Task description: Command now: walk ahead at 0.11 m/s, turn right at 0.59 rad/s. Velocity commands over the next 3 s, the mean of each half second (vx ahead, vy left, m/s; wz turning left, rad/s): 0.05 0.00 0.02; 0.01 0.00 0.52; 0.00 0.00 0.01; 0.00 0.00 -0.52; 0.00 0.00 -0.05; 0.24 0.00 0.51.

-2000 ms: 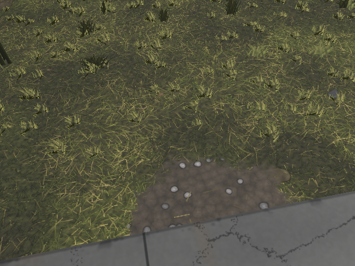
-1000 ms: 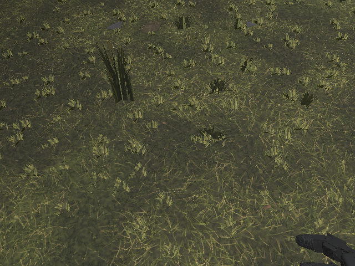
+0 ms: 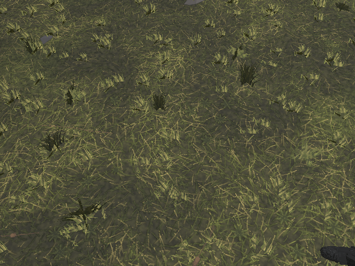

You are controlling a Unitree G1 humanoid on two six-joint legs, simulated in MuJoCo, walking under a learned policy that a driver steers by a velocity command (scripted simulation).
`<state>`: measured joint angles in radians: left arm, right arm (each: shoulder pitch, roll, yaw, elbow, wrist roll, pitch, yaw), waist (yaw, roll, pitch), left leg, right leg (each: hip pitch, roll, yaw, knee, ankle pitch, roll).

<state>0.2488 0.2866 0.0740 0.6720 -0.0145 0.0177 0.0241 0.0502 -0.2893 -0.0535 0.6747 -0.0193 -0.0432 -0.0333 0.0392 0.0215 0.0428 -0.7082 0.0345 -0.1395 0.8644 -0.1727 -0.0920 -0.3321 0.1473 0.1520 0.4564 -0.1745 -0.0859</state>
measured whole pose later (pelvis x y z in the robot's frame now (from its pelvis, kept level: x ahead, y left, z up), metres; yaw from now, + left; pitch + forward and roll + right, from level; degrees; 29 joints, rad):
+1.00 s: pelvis +0.07 +0.09 +0.00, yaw +21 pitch +3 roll -1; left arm 0.11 0.31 0.09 0.71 0.01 0.02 0.04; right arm 0.18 -0.29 -0.07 0.60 0.01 0.03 0.00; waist -0.01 -0.02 0.06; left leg -0.34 -0.06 -0.07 0.48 -0.18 0.06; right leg -0.53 0.00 0.05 1.09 -0.43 0.07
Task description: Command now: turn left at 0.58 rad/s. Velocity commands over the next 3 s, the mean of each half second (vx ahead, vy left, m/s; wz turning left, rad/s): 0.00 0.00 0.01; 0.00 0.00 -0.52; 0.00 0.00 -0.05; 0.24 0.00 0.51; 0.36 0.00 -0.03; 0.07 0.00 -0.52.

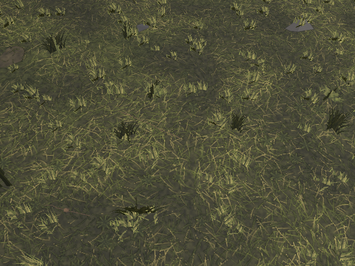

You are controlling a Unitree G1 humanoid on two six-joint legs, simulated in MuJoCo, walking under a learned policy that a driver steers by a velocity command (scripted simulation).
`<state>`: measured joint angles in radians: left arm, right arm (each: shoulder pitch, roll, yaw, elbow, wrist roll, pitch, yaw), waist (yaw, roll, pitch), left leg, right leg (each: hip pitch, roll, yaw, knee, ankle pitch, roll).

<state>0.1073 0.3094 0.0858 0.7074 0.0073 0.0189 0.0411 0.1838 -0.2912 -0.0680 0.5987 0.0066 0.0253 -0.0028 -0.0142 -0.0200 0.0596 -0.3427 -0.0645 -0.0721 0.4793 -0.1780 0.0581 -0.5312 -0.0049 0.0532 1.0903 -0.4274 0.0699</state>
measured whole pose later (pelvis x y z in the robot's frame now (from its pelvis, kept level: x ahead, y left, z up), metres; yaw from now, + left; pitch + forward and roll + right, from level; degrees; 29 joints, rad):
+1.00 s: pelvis -0.01 -0.08 +0.00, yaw -19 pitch +2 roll +2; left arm 0.21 0.29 0.05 0.61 0.00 0.02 0.01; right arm 0.12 -0.32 -0.09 0.67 -0.01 0.03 -0.04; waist 0.01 0.04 0.05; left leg -0.55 0.00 -0.04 1.13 -0.42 -0.07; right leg -0.31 0.04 0.06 0.50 -0.23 -0.06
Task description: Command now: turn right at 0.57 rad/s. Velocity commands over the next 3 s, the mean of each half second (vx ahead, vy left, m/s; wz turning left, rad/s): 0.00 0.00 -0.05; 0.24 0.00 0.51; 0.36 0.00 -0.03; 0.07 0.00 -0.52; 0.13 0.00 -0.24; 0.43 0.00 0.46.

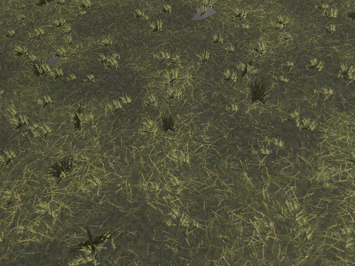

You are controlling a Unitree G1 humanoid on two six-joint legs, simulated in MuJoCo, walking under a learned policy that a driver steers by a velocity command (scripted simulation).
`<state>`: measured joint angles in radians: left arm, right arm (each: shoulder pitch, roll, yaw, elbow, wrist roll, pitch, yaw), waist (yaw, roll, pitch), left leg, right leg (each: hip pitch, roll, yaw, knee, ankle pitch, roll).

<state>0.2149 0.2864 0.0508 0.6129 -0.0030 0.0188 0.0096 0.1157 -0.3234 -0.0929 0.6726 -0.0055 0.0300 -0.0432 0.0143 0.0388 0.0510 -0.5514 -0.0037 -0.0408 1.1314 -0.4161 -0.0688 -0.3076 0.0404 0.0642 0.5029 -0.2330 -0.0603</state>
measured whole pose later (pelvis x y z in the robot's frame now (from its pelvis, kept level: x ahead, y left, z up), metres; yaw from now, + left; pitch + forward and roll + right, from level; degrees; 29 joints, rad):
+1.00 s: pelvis +0.08 +0.11 -0.01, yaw +19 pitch +2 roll -1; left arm 0.26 0.33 0.08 0.69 -0.01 -0.08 -0.01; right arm 0.29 -0.28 -0.05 0.65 0.02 -0.04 0.03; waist 0.01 -0.04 0.00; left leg -0.26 -0.04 -0.01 0.54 -0.32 0.07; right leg -0.47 -0.05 0.00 1.11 -0.38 0.00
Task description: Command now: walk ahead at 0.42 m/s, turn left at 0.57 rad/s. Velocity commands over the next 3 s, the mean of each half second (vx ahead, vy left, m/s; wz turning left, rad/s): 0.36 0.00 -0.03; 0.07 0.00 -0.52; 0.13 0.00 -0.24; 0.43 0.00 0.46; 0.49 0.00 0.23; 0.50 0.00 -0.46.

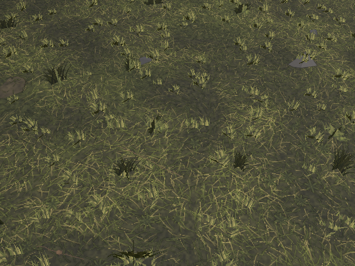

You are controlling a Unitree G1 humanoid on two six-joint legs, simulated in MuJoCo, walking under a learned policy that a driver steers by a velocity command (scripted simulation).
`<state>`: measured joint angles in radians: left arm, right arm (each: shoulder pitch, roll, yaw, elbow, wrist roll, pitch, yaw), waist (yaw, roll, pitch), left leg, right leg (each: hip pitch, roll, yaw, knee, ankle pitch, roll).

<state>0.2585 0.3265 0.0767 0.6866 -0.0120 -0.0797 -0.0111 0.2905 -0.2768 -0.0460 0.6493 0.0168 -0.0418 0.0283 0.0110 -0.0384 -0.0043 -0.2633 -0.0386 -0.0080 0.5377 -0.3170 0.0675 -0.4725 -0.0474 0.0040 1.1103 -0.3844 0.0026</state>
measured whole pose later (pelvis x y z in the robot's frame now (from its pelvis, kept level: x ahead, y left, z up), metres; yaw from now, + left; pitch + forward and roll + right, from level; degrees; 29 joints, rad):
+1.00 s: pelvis +0.34 +0.04 +0.00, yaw -22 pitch +1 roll -1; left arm 0.20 0.35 0.09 0.67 -0.02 0.07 0.03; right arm 0.18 -0.25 -0.03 0.62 -0.03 0.00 -0.04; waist -0.01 -0.04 0.04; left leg -0.30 0.02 0.02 0.47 -0.19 0.01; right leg -0.54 0.05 0.08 1.15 -0.40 0.10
